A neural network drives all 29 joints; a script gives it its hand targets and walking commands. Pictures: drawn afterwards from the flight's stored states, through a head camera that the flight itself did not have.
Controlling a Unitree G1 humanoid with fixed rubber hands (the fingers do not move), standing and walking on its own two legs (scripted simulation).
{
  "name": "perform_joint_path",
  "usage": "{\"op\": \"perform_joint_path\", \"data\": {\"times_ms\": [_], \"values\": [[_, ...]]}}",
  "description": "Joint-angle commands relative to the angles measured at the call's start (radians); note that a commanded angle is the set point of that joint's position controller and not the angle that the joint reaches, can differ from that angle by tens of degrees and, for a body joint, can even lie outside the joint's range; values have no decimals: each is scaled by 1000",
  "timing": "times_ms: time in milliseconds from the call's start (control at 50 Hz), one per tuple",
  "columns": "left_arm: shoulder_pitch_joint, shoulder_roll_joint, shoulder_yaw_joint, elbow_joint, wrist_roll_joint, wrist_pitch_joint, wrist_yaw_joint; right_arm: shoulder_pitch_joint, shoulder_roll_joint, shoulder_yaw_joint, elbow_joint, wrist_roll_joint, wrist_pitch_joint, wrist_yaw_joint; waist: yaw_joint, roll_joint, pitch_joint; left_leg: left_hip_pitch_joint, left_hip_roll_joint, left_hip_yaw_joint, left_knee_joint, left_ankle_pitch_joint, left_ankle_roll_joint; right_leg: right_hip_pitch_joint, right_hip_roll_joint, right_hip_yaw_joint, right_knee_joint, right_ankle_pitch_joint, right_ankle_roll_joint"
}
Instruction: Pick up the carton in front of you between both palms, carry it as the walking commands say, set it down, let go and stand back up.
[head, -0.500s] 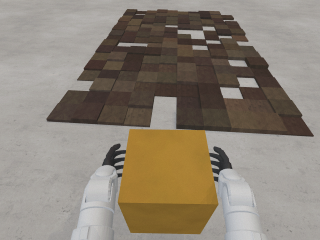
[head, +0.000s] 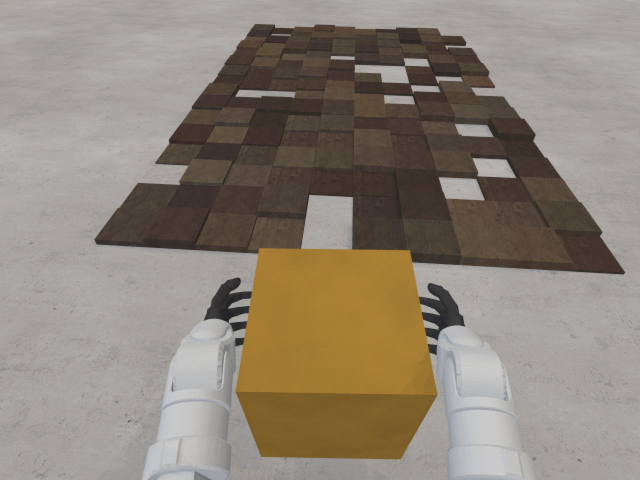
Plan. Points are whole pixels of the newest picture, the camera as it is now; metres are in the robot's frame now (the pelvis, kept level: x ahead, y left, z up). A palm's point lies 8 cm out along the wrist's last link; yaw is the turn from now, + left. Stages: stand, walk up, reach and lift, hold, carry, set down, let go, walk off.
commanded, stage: hold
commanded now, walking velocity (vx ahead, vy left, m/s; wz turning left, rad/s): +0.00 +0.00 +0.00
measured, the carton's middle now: (332, 357) +0.30 +0.00 -0.03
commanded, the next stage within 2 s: carry in 0.50 s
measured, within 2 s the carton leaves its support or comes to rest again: neither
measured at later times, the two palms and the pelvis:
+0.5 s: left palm (219, 331) +0.29 +0.15 +0.05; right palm (449, 336) +0.29 -0.15 +0.04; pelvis +0.01 +0.00 +0.00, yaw +0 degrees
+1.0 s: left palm (220, 255) +0.41 +0.17 +0.07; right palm (421, 253) +0.42 -0.13 +0.07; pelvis +0.16 +0.01 -0.01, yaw +2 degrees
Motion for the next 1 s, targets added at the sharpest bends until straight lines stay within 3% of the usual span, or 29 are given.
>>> {"op": "perform_joint_path", "data": {"times_ms": [0, 460, 480, 520, 540, 560, 620, 660, 680, 700, 720, 740, 760, 780, 800, 820, 840, 860, 880, 900, 920, 940, 960, 980], "values": [[-565, -960, -589, -31, -285, -40, -258, -585, 952, 588, -46, 288, -48, 256, 0, 1, -253, 34, -61, 78, -74, 63, 1, 53, 62, -80, -70, 64, -4], [-464, -936, -616, -111, -300, -32, -248, -480, 937, 612, -121, 304, -38, 241, 0, 0, -267, 74, -67, 70, -79, 207, -3, 101, 66, -69, -77, 214, 3], [-486, -933, -616, -123, -308, -30, -248, -498, 927, 610, -129, 306, -38, 240, 0, -7, -274, -41, 107, 45, 18, 82, 13, -9, -112, -46, 17, 94, -11], [-484, -933, -648, -155, -328, -25, -241, -504, 937, 642, -171, 331, -33, 233, 4, -17, -274, -128, 89, 15, -17, -351, 23, -98, -105, 8, -49, -362, -28], [-500, -933, -669, -186, -341, -20, -236, -523, 935, 667, -202, 347, -27, 229, 3, -23, -244, -179, 81, 18, -13, -472, 29, -141, -105, 24, -63, -503, -36], [-512, -930, -689, -217, -353, -12, -230, -544, 929, 689, -233, 362, -20, 225, 4, -33, -226, -206, 83, 31, 9, -464, 31, -158, -117, 37, -64, -510, -45], [-482, -906, -758, -316, -401, 39, -206, -520, 911, 759, -322, 409, 33, 207, 9, -81, -313, -207, 64, 118, 133, -262, 20, -115, -163, 54, -55, -392, -80], [-474, -877, -797, -384, -429, 94, -189, -515, 890, 801, -384, 444, 86, 196, 8, -110, -329, -220, 48, 160, 132, -269, 23, -123, -190, 72, -64, -425, -99], [-481, -863, -810, -411, -443, 125, -182, -521, 875, 814, -409, 462, 117, 191, 6, -99, -311, -202, 59, 152, 93, -286, 30, -163, -188, 58, -38, -434, -99], [-480, -847, -823, -436, -457, 159, -176, -518, 857, 823, -427, 479, 149, 187, 3, -39, -290, -154, 100, 97, 40, -319, 44, -229, -156, -3, 33, -398, -81], [-481, -833, -833, -452, -472, 194, -170, -496, 835, 823, -433, 490, 182, 181, -7, 91, -278, -73, 192, -42, -32, -366, 79, -340, -106, -95, 187, -318, -48], [-480, -825, -846, -472, -494, 230, -168, -457, 818, 821, -436, 495, 212, 173, -17, 240, -270, 32, 282, -193, -112, -312, 131, -469, -53, -205, 341, -248, -12], [-489, -819, -862, -494, -522, 261, -170, -428, 804, 817, -448, 494, 239, 162, -20, 283, -224, 85, 336, -276, -121, -162, 183, -567, -47, -244, 310, -301, -3], [-488, -829, -877, -506, -551, 286, -173, -421, 802, 819, -488, 502, 265, 152, -21, 232, -219, 97, 340, -256, -97, -15, 199, -552, -49, -254, 240, -320, -8], [-467, -847, -886, -515, -577, 305, -175, -420, 805, 826, -537, 515, 289, 143, -16, 177, -252, 84, 316, -172, -48, 84, 184, -460, -44, -270, 139, -262, -13], [-441, -862, -888, -529, -598, 323, -176, -415, 814, 835, -578, 527, 312, 138, -8, 132, -309, 12, 273, -59, 19, 94, 145, -279, -34, -291, 53, -161, -19], [-409, -875, -885, -541, -607, 340, -175, -402, 822, 844, -614, 538, 333, 137, 3, 81, -370, -110, 210, 72, 109, 48, 97, -63, -52, -264, -5, -99, -34], [-371, -874, -869, -548, -593, 352, -171, -434, 832, 863, -654, 556, 355, 143, 24, -76, -390, -265, 131, 210, 305, 84, 49, 109, -162, -66, -88, -117, -91], [-331, -857, -854, -559, -569, 365, -163, -439, 852, 877, -672, 578, 378, 153, 34, -274, -376, -536, 78, 279, 467, -38, 8, 307, -325, 153, -49, 151, -177], [-304, -856, -846, -581, -555, 381, -155, -422, 853, 878, -675, 593, 391, 163, 38, -306, -327, -732, 47, 265, 500, -330, 5, 405, -395, 251, -58, 423, -247], [-312, -866, -853, -622, -550, 393, -147, -415, 859, 877, -676, 605, 399, 171, 46, -216, -301, -802, 65, 238, 479, -435, 16, 439, -422, 244, -50, 479, -268], [-319, -888, -860, -660, -557, 404, -143, -395, 860, 868, -681, 611, 407, 175, 48, -130, -313, -789, 78, 229, 408, -443, 23, 443, -413, 198, -40, 413, -246], [-323, -892, -866, -702, -565, 411, -142, -360, 866, 863, -689, 614, 413, 177, 44, -103, -320, -728, 76, 244, 296, -358, 21, 414, -389, 127, -42, 358, -204], [-356, -879, -871, -737, -575, 419, -141, -360, 870, 861, -694, 619, 419, 175, 37, -125, -337, -611, 56, 274, 207, -243, 18, 345, -356, 46, -49, 318, -166]]}}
